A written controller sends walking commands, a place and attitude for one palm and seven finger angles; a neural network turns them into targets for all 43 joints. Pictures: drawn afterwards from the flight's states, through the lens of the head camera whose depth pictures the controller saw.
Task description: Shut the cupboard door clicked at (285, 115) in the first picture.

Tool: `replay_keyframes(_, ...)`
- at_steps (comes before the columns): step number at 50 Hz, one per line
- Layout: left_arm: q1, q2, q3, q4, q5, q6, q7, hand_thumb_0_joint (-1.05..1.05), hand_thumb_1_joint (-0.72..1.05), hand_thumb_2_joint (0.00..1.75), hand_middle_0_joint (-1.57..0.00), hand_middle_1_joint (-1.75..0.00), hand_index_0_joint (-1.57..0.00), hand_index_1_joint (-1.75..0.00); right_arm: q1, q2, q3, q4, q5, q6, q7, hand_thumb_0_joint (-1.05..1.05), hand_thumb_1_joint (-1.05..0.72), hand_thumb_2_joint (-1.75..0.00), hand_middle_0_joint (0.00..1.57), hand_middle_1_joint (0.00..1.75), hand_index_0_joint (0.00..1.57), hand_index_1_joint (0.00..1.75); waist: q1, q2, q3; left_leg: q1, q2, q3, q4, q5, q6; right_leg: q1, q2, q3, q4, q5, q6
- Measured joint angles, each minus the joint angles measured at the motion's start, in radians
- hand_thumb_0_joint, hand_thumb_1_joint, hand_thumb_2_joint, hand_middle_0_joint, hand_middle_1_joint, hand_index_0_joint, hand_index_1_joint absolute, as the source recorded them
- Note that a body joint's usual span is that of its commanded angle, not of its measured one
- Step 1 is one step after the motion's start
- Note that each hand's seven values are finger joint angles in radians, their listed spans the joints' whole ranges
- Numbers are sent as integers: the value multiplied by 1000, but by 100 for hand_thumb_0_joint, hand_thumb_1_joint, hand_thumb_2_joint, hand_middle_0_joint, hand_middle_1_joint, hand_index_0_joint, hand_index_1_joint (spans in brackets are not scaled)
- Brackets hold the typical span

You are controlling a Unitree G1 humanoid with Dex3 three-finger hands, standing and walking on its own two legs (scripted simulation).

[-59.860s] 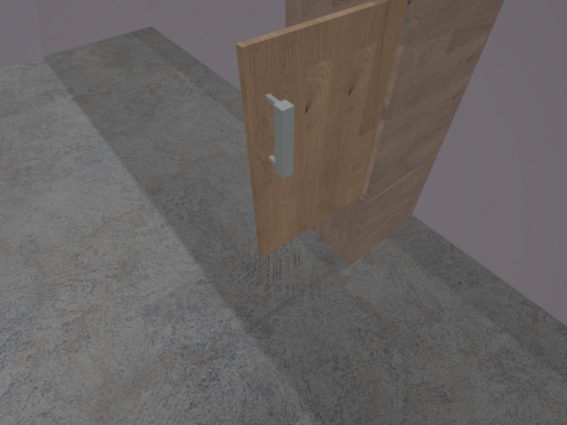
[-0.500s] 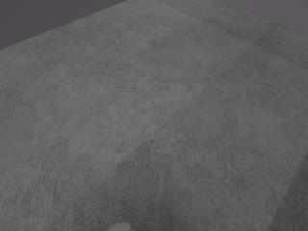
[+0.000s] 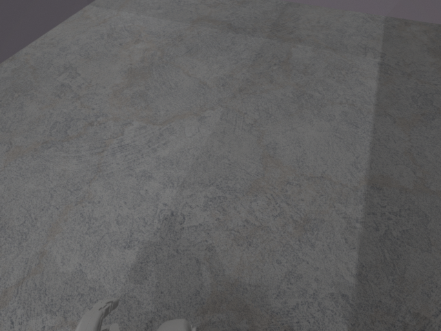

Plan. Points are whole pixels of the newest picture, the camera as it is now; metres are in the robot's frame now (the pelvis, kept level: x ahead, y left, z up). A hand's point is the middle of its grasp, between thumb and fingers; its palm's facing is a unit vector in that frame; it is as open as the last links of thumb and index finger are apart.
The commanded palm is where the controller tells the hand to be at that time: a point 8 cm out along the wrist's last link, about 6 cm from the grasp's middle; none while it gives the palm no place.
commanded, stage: turn to face it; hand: left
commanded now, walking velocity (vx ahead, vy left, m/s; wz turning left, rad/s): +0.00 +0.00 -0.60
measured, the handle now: out of the picture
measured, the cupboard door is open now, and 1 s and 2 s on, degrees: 28 28 28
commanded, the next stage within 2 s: none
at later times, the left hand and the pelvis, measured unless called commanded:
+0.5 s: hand (127, 309) +0.17 +0.21 -0.15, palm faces -0.27 -0.94 -0.20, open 7.4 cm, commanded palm none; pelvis +0.02 +0.04 +0.02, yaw -18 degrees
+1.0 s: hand (164, 292) +0.21 +0.14 -0.16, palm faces -0.53 -0.83 -0.20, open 7.4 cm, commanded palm none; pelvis +0.04 +0.02 +0.00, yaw -34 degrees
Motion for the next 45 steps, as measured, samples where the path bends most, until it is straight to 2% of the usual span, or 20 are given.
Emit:
replay_keyframes(2, 13, -12, -5, 3, -1, 4, 8, 0, 91, 90, -20, -30, -20, -30, -17, -4, -1, -2, 2, 3, -1, 0, -90, -90, 20, 30, 20, 30, 0, -8, 7, -57, -25, -27, 94, 34, -11, 14, 4, 23, -29, 24, 4)
replay_keyframes(4, 28, -18, -9, 11, 2, 11, 11, 0, 91, 90, -20, -30, -20, -30, -29, 0, 0, -12, 2, 0, 3, 0, -91, -90, 20, 30, 19, 30, 0, -23, 7, -85, -37, -34, 88, 73, -18, 27, 5, 46, -57, 41, 5)
replay_keyframes(8, 54, -21, -9, 26, 8, 24, 7, 0, 90, 90, -20, -30, -21, -30, -41, 18, 5, -38, 4, -10, 8, 0, -91, -90, 20, 30, 19, 30, 7, -57, -3, -71, -55, -41, -74, 115, -20, 31, 7, 89, -73, 48, 16)
replay_keyframes(11, 68, -15, -2, 35, 6, 35, 4, 0, 90, 90, -20, -30, -21, -30, -40, 32, 13, -54, 7, -28, 8, 0, -91, -90, 20, 30, 19, 30, 14, -81, -13, 3, -72, -40, -283, 199, -13, 13, 12, 127, -36, 29, 35)
replay_keyframes(12, 76, -14, 0, 35, 1, 40, 3, 0, 90, 90, -20, -30, -21, -30, -32, 31, 17, -61, 5, -38, 7, 0, -90, -90, 20, 30, 19, 30, 14, -78, -24, 35, -68, -43, -371, 243, 3, -2, 22, 137, -9, 15, 42)
replay_keyframes(14, 69, -1, 8, 42, -5, 53, 1, 0, 90, 90, -20, -30, -21, -30, -28, 45, 26, -62, -5, -51, 5, 0, -90, -90, 20, 30, 20, 30, 19, -96, -22, 32, -65, -18, -356, 251, 63, -60, 28, 136, 138, -112, 34)
replay_keyframes(15, 66, 6, 12, 45, -3, 57, -2, 0, 90, 90, -20, -30, -21, -30, -24, 52, 33, -62, -10, -55, 4, 0, -90, -90, 20, 30, 20, 30, 22, -101, -19, 39, -57, -4, -353, 245, 79, -94, 31, 123, 241, -159, 34)
replay_keyframes(17, 56, 18, 22, 50, -1, 60, -10, 0, 91, 90, -20, -30, -21, -30, -9, 66, 43, -61, -15, -56, 1, 0, -90, -90, 20, 30, 20, 30, 25, -105, -14, 66, -41, 19, -383, 250, 90, -149, 27, 84, 414, -170, 42)
replay_keyframes(20, 46, 27, 31, 46, -1, 63, -21, 0, 91, 90, -20, -30, -20, -30, 9, 76, 49, -53, -17, -51, -3, 0, -90, -90, 20, 30, 20, 30, 29, -97, -12, 110, -18, 53, -450, 278, 86, -180, 1, 31, 503, -131, 57)
replay_keyframes(23, 39, 26, 33, 38, -2, 67, -26, 0, 91, 90, -20, -30, -20, -30, 23, 77, 46, -41, -16, -49, -2, 0, -90, -90, 20, 30, 20, 30, 24, -77, -14, 136, 5, 86, -489, 292, 82, -165, -21, 2, 443, -115, 62)
replay_keyframes(29, 15, 16, 23, 28, 0, 60, -27, 0, 91, 90, -20, -30, -20, -30, 41, 56, 24, -14, -16, -43, 8, 0, -90, -90, 20, 30, 20, 30, 0, -37, -15, 141, 52, 153, -458, 267, 57, -67, -33, -29, 184, -98, 46)
replay_keyframes(32, 16, 19, 14, 10, 2, 38, -25, 0, 91, 90, -20, -30, -20, -30, 61, 38, 11, -7, -8, -33, 14, 0, -90, -90, 20, 30, 20, 30, -3, -33, -29, 109, 74, 182, -360, 215, 32, 27, -33, -35, -33, 37, 14)
replay_keyframes(33, 11, 10, 12, 14, 3, 26, -19, 0, 91, 90, -20, -30, -20, -30, 56, 26, 4, 0, -6, -23, 15, 0, -90, -90, 20, 30, 20, 30, -3, -16, -25, 77, 77, 152, -283, 142, 19, 18, -23, -32, -20, 27, 3)
replay_keyframes(35, 11, -10, 1, 17, 1, 12, -7, 0, 91, 90, -20, -30, -20, -30, 37, 5, -5, 12, -3, 2, 9, 0, -90, -90, 20, 30, 20, 30, -6, 7, -16, 1, 39, 53, -94, 42, 6, 7, -8, -20, 6, 4, -6)
replay_keyframes(38, 30, -24, -6, 23, 0, 12, 6, 0, 91, 90, -20, -30, -20, -30, 9, -1, -9, 15, -2, 10, 7, 0, -90, -90, 20, 30, 20, 30, -4, -1, -14, -82, -12, -12, 78, 82, -9, 22, 2, 18, -43, 31, -6)
replay_keyframes(41, 48, -27, -9, 34, 1, 17, 8, 0, 90, 90, -20, -30, -21, -30, -7, 8, -7, -4, -2, 1, 11, 0, -91, -90, 20, 30, 19, 30, -4, -24, -19, -106, -32, -30, 67, 134, -21, 36, 10, 50, -90, 61, -9)
replay_keyframes(45, 63, -26, -9, 42, 5, 20, 5, 0, 90, 90, -20, -30, -21, -30, -25, 22, -2, -25, 1, -8, 12, 0, -91, -90, 20, 30, 19, 30, 7, -50, -25, -79, -51, -45, -59, 137, -24, 37, 22, 90, -108, 71, -4)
